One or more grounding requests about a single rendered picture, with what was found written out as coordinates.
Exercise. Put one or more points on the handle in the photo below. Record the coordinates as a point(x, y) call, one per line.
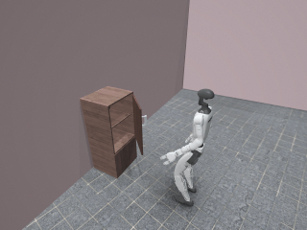
point(145, 121)

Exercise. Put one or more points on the right robot foot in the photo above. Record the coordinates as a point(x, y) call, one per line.
point(193, 189)

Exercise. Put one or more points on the left robot hand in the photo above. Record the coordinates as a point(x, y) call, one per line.
point(170, 156)

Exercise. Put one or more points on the robot left upper arm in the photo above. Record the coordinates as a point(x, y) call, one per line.
point(198, 123)

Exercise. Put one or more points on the cupboard door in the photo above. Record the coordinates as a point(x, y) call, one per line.
point(137, 120)

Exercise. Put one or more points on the left robot forearm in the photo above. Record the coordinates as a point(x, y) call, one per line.
point(187, 148)

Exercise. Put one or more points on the right robot hand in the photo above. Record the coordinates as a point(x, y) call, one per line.
point(190, 137)

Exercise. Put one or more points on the robot head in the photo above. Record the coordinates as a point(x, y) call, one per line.
point(205, 94)

